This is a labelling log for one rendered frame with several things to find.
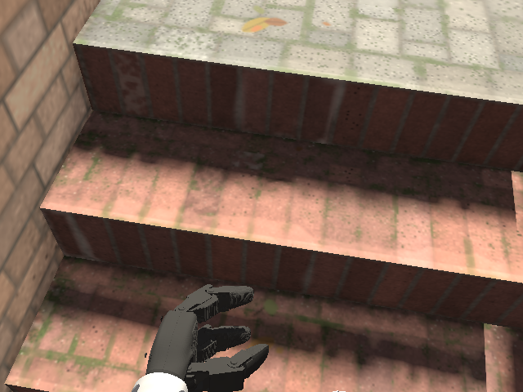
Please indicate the robot left forearm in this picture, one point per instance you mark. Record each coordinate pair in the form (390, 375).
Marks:
(160, 382)

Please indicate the robot left hand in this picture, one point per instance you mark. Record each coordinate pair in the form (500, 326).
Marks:
(180, 349)

